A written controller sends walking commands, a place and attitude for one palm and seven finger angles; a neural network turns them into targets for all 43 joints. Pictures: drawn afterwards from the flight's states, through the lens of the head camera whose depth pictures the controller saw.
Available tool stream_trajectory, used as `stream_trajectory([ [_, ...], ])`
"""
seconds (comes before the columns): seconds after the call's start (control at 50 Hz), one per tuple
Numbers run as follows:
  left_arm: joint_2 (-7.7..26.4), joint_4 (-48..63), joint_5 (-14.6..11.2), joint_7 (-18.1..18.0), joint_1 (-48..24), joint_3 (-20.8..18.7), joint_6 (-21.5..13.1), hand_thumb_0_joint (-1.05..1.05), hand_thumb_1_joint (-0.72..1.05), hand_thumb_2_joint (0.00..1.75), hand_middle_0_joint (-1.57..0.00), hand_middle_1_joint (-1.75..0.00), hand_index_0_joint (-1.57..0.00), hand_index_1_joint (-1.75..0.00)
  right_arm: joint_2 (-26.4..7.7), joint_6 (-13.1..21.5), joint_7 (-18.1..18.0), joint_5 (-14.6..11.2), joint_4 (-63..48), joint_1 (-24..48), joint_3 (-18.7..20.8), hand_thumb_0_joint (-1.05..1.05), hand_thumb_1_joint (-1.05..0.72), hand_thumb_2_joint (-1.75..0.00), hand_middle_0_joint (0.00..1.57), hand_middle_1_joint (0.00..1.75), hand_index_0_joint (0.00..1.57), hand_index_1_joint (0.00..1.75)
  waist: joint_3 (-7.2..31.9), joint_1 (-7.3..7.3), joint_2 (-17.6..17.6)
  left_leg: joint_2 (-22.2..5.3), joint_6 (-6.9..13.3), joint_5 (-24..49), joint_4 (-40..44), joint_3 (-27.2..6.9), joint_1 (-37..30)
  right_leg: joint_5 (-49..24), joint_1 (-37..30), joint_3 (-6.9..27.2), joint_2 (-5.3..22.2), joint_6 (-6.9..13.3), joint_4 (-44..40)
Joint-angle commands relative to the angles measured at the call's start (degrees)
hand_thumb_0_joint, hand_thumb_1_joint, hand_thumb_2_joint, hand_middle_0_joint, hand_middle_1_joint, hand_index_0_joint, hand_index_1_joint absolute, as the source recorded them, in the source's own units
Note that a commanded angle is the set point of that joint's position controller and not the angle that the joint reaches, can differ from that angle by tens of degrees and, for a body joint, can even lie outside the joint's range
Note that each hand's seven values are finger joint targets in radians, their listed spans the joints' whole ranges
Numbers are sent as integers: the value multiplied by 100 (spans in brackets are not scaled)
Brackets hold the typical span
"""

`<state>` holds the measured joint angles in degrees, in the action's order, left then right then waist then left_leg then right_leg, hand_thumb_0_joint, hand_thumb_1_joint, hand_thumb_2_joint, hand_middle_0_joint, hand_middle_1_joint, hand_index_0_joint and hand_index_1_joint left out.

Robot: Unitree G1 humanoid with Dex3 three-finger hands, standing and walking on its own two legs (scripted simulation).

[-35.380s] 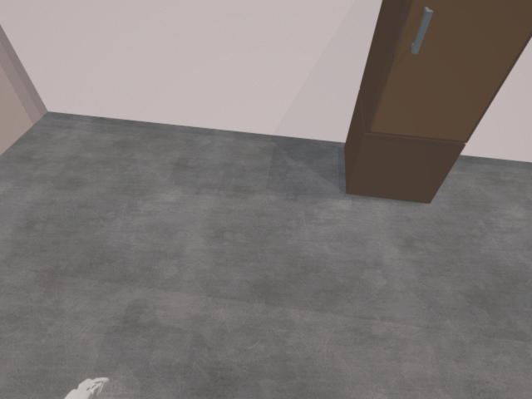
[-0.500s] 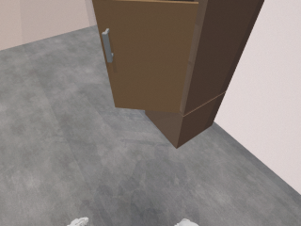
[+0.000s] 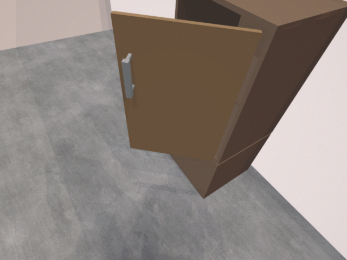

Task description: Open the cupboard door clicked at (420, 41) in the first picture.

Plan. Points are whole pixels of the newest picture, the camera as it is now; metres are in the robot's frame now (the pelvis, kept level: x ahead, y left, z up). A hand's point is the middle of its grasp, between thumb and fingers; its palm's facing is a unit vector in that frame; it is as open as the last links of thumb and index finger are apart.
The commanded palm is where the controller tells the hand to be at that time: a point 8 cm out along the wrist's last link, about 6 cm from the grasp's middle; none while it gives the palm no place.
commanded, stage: come to a stop and stand still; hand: left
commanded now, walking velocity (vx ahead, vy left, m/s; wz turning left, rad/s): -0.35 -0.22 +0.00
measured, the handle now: (129, 76) +0.60 +0.20 +0.09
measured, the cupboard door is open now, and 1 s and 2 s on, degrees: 49 49 49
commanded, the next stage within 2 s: look again from close up in 1.72 s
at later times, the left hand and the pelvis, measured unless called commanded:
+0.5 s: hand out of the picture +0.08 +0.17 -0.16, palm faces +0.00 -0.96 -0.27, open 7.3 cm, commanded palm none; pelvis -0.01 -0.04 +0.00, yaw -2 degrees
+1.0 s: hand out of the picture +0.01 +0.10 -0.16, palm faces +0.02 -0.98 -0.18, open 7.3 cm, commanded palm none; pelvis +0.00 -0.07 +0.01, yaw -1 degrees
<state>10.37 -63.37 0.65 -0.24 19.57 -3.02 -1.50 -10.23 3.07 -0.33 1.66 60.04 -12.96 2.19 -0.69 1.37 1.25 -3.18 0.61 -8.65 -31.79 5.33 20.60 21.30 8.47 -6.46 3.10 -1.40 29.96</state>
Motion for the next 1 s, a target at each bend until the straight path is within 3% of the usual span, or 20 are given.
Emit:
stream_trajectory([
  [0.0,111,248,-35,-134,138,136,85,0,90,90,-20,-30,-20,-30,-848,-73,-222,2,-32,-611,33,0,-90,-90,20,30,20,30,110,-182,-979,-1711,865,3125,1255,-1544,-984,1256,922,359,66,59,1415],
  [0.04,283,164,-15,-134,141,87,213,0,90,90,-20,-30,-20,-30,-830,-117,-316,-29,-49,-369,-6,0,-90,-90,20,30,20,30,55,-172,-1290,-1680,841,4520,1084,-1379,-1124,1068,1097,481,158,-3,1725],
  [0.1,513,334,-12,-125,-6,-23,345,0,90,90,-20,-30,-20,-30,-1057,-234,-392,-68,-74,-420,125,0,-90,-90,20,30,20,30,302,-284,-843,-1844,1059,5217,796,-1311,-1623,954,1470,580,30,22,2203],
  [0.18,499,622,33,-108,-155,-173,516,0,90,90,-20,-30,-20,-30,-1124,-323,-424,-50,-211,-201,252,0,-90,-90,20,30,20,30,627,-216,-609,-1928,1134,3843,942,-1192,-1449,739,1855,875,-108,-41,3362],
  [0.24,439,798,47,-73,-252,-207,577,0,90,90,-20,-30,-20,-30,-1087,-329,-378,-17,-335,155,272,0,-90,-90,20,30,20,30,446,-114,-865,-1806,999,2437,1178,-1062,-957,514,1789,869,-107,-68,3233],
  [0.36,349,921,57,-23,-322,-135,469,0,90,90,-20,-30,-20,-30,-1187,-386,-211,30,-351,163,346,0,-90,-90,20,30,20,30,289,-165,-1348,-1503,710,-201,1492,-1164,-402,319,733,333,-128,65,1109],
  [0.4,443,806,58,-29,-47,-133,396,0,90,90,-20,-30,-20,-30,-1117,-412,-172,-18,-343,129,353,0,-90,-90,20,30,20,30,180,-15,-871,-1155,458,-570,1162,-978,24,-527,-51,211,-221,114,-184],
  [0.42,673,773,83,-57,105,-165,355,0,90,90,-20,-30,-20,-30,-941,-426,-139,-61,-371,63,334,0,-90,-90,20,30,20,30,182,41,-212,-757,187,-936,703,-708,338,-619,-391,600,84,197,-915],
  [0.44,1118,838,131,-101,7,-213,294,0,90,90,-20,-30,-20,-30,-532,-465,-108,-112,-482,53,260,0,-90,-90,20,30,20,30,38,-23,1249,-65,-201,-1716,-168,-88,677,-47,-70,2018,1217,618,-1713],
  [0.46,1297,967,105,-125,-381,-181,264,0,90,90,-20,-30,-20,-30,-506,-520,-59,-99,-611,339,207,0,-90,-90,20,30,20,30,-191,24,1490,65,-217,-2182,-1005,-235,418,338,919,2378,1759,1023,-2109],
  [0.5,1049,1056,117,-146,-902,-112,230,0,90,90,-20,-30,-20,-30,-369,-550,4,-77,-580,252,202,0,-90,-90,20,30,20,30,-249,-193,809,105,-132,-1827,-1578,-397,119,253,1374,1889,1401,1077,-1960],
  [0.54,890,956,71,-141,-1032,-52,170,0,90,90,-20,-30,-20,-30,-421,-533,-24,-66,-318,-123,172,0,-90,-90,20,30,20,30,-220,-307,1348,88,-165,-1449,-1546,-348,72,-1184,912,1294,1022,965,-1520],
  [0.58,813,837,55,-136,-866,-22,138,0,90,90,-20,-30,-20,-30,-349,-478,-42,-94,-226,-256,135,0,-90,-90,20,30,20,30,-158,-284,1051,154,-207,-1329,-791,-270,-224,-1886,634,1134,904,932,-1217],
  [0.62,757,677,11,-141,-703,5,120,0,90,90,-20,-30,-20,-30,-299,-381,-72,-97,-53,-480,73,0,-90,-90,20,30,20,30,-6,-314,427,109,-192,-276,689,-370,-891,-2093,512,1062,794,690,-630],
  [0.66,463,562,-84,-113,-269,82,122,0,90,90,-20,-30,-20,-30,-663,-213,-160,-49,9,-430,50,0,-90,-90,20,30,20,30,274,-54,-862,-735,203,1407,973,-1304,-1112,-1509,431,767,248,266,-306],
  [0.68,421,502,-75,-130,-289,86,147,0,90,90,-20,-30,-20,-30,-733,-235,-192,-50,5,-318,42,0,-90,-90,20,30,20,30,183,-19,-782,-832,283,1029,1101,-1248,-770,-1065,114,708,160,214,-511],
  [0.7,378,493,-32,-123,-307,95,143,0,90,90,-20,-30,-20,-30,-705,-247,-202,-56,7,-276,36,0,-90,-90,20,30,20,30,47,-3,-220,-758,207,483,1093,-1150,-619,-1026,53,796,131,236,-760],
  [0.76,517,329,-47,-104,-391,76,153,0,90,90,-20,-30,-20,-30,-522,-235,-218,-83,183,-323,-20,0,-90,-90,20,30,20,30,-29,-66,-764,-448,52,793,1072,-862,-823,-1563,63,845,230,296,-746],
  [0.88,494,160,-37,-112,-359,117,88,0,90,90,-20,-30,-20,-30,-406,-272,-207,-93,315,-457,-30,0,-90,-90,20,30,20,30,-41,-164,140,-306,-54,267,1068,-641,-1098,-1582,139,946,354,342,-1130],
  [0.98,466,51,-41,-125,-235,142,63,0,90,90,-20,-30,-20,-30,-384,-268,-205,-89,381,-448,-72,0,-90,-90,20,30,20,30,-175,-148,28,-284,-67,318,1117,-600,-1144,-1648,157,959,356,351,-1197],
])
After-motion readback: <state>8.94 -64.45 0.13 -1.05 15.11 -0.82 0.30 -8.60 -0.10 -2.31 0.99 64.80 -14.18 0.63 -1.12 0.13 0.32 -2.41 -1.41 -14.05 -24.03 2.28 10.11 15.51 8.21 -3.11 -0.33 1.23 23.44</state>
